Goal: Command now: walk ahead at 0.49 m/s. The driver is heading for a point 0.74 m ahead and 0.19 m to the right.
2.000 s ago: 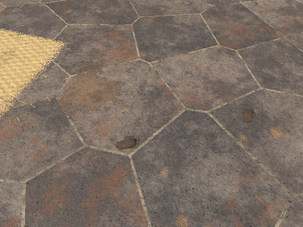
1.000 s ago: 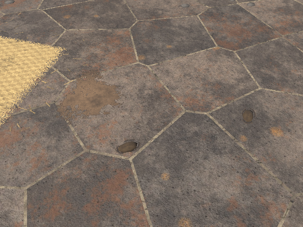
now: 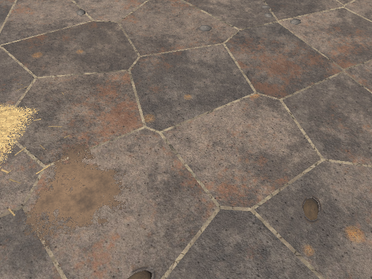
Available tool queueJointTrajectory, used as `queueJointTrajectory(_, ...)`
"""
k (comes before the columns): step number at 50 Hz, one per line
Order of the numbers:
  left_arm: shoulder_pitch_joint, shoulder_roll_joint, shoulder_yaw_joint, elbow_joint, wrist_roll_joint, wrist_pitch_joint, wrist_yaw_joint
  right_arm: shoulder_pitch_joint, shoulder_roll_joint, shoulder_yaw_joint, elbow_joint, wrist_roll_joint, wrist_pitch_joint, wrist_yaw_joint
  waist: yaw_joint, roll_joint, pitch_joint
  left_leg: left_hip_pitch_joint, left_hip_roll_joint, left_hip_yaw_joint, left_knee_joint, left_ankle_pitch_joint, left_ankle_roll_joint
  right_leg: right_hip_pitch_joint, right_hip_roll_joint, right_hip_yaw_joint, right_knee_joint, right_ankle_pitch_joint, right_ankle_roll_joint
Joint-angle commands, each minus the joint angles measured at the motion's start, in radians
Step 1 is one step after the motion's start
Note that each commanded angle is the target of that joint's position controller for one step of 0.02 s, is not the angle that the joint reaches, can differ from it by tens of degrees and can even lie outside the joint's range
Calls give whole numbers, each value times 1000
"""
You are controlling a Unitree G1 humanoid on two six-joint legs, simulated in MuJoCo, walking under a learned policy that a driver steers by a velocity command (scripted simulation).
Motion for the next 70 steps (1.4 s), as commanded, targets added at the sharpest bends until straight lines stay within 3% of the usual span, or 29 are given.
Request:
queueJointTrajectory(1, -107, 35, -4, -76, -7, -12, -16, 19, -167, -30, -35, 11, -6, -10, -1, 75, 74, -82, 271, -123, -85, 162, 145, 65, 38, -38, -113, 75, 2)
queueJointTrajectory(5, -149, 68, 1, -115, -12, -21, -39, 50, -181, -39, -14, 14, 19, -14, 15, 89, 69, 80, 342, -144, 7, 249, 120, 54, 56, -26, -190, -51, -42)
queueJointTrajectory(8, 125, 155, 47, -43, -11, -25, -36, 5, -173, -35, -30, 5, 37, -15, 163, 103, -101, 46, 273, -80, 335, 602, 67, 447, 127, -85, -223, -101, -107)
queueJointTrajectory(9, 318, 232, 70, -3, 1, -22, -27, 18, -135, -16, -58, -14, 37, -16, 221, 2, -259, -155, 209, -31, 650, 376, 32, 761, -43, 107, -192, -88, -173)
queueJointTrajectory(10, 375, 296, 82, 23, 9, -15, -33, 142, 6, 23, -60, -9, 14, -5, 150, -269, -371, -561, 13, -37, 987, -284, -33, 1075, -255, 598, -323, -306, -330)
queueJointTrajectory(11, 359, 191, 52, 13, 3, -18, -36, 93, -100, 2, -48, 15, -11, -1, 181, -174, -351, -673, 55, -179, 1117, -386, -15, 1061, -246, 683, -400, -402, -309)
queueJointTrajectory(12, 269, 149, 38, -5, 2, -22, -33, -1, -159, -15, -78, 40, -26, 3, 167, -124, -206, -735, 106, -167, 1135, -304, 3, 936, -216, 528, -412, -344, -264)
queueJointTrajectory(15, 121, 83, 17, -30, 22, -28, -38, -71, -135, -24, -87, 15, -15, -9, 80, -18, -65, -602, 219, -137, 992, -108, -4, 610, -113, 255, -494, -78, -222)
queueJointTrajectory(20, 181, 122, 28, 12, 14, -34, -26, -135, -88, -23, -114, 0, 24, -14, 64, -8, 1, -643, 238, -115, 801, 25, -46, 541, -87, 132, -584, 15, -243)
queueJointTrajectory(26, 271, 137, 29, 54, 3, -18, -3, -343, -63, -13, -174, 2, 11, 1, 123, -16, 49, -629, 192, -66, 460, 294, -59, 570, -41, 24, -608, -20, -197)
queueJointTrajectory(31, 343, 145, 36, 101, -5, 4, 3, -461, -72, -8, -224, 12, -2, 26, 147, -19, 83, -663, 171, -67, 345, 234, -30, 726, -105, 29, -548, 19, -191)
queueJointTrajectory(34, 327, 160, 44, 105, -10, 19, 8, -421, -109, -21, -229, 12, -13, 36, 99, -39, 50, -548, 137, -55, 303, 128, 3, 772, -128, 55, -453, 187, -168)
queueJointTrajectory(36, 288, 145, 35, 88, -4, 27, 8, -164, -184, -63, -156, 8, -18, 25, -30, -36, -106, -168, 100, -26, 286, 142, 46, 675, -49, 15, -175, 379, -127)
queueJointTrajectory(37, 292, 106, 17, 57, 14, 26, 8, 26, -262, -85, -121, -9, -18, 13, -87, 72, -268, 156, 291, -231, 320, 145, 108, 453, 27, -29, 140, 94, -90)
queueJointTrajectory(38, 430, -33, -18, 62, 2, 7, 1, 70, -305, -92, -98, -9, -9, 17, -14, 337, -394, 456, 509, -673, 205, -50, 242, 73, 197, -22, 463, -587, -30)
queueJointTrajectory(39, 365, 87, 9, 71, -24, -9, 2, 49, -202, -64, -111, -4, -11, 17, -51, 226, -341, 389, 482, -702, 136, -155, 200, -12, 152, 112, 579, -630, -42)
queueJointTrajectory(40, 282, 135, 26, 41, -45, -16, 3, -32, -161, -51, -122, -2, -15, 13, -35, 191, -200, 259, 457, -547, 111, -128, 153, -66, 106, 97, 594, -539, -55)
queueJointTrajectory(42, 228, 115, 35, 33, -29, -8, 16, -161, -108, -37, -135, -10, -23, 15, 26, 111, -70, 5, 393, -345, 38, 7, 118, 11, 26, 71, 514, -384, -50)
queueJointTrajectory(44, 269, 68, 38, 41, -29, 20, 13, -196, -79, -32, -125, -23, -29, 15, 72, 146, -41, -106, 349, -219, -20, 63, 104, 104, -7, 75, 472, -322, -49)
queueJointTrajectory(48, 205, 47, 43, -3, -20, 52, 11, -174, -120, -47, -101, -25, -34, -3, 83, 102, 20, -137, 348, -78, -73, 170, 121, 15, -21, 79, 384, -201, -31)
queueJointTrajectory(57, -40, 1, 16, -113, 8, 34, -37, -68, -172, -54, -60, -4, 14, -33, 19, 75, 66, -19, 336, 125, 31, 586, 95, 77, 64, -74, -61, -12, -33)
queueJointTrajectory(61, 113, 90, 50, -96, 12, 31, -50, -120, -207, -65, -60, 20, 40, -38, 136, 124, -51, 72, 333, 120, 298, 798, 38, 299, 149, -101, -193, -69, -99)
queueJointTrajectory(62, 201, 145, 73, -69, 15, 28, -40, -105, -195, -60, -59, 15, 41, -36, 179, 80, -109, 16, 277, 144, 465, 709, -7, 469, 160, -87, -273, 140, -124)
queueJointTrajectory(63, 293, 234, 90, -56, 35, 33, -17, -83, -142, -39, -86, -24, 35, -32, 185, -81, -245, -214, 212, 153, 763, 262, -62, 769, -37, 131, -176, 659, -184)
queueJointTrajectory(64, 235, 234, 67, -68, 50, 33, -14, 70, -33, -1, -69, -25, 27, -12, 73, -221, -417, -453, 77, 12, 1054, -542, -110, 1005, -289, 464, -157, 924, -404)
queueJointTrajectory(65, 244, 146, 46, -74, 32, 37, -25, 45, -116, -23, -29, 8, 29, -3, 123, -68, -482, -421, 113, -146, 1082, -533, -106, 926, -249, 423, -211, 760, -393)
queueJointTrajectory(66, 164, 128, 40, -79, 17, 35, -29, -60, -132, -30, -63, 34, 35, -4, 116, -61, -313, -507, 142, -112, 1068, -492, -101, 814, -195, 297, -251, 609, -347)
queueJointTrajectory(67, 98, 106, 33, -81, 10, 34, -28, -112, -116, -29, -66, 25, 44, -19, 98, 1, -210, -532, 169, -99, 1009, -431, -100, 686, -145, 239, -294, 443, -297)
queueJointTrajectory(70, -3, 93, 28, -83, 37, 34, -23, -84, -107, -39, -43, 1, 91, -48, 29, -38, -127, -356, 184, -89, 870, -277, -112, 390, -85, 144, -408, 210, -254)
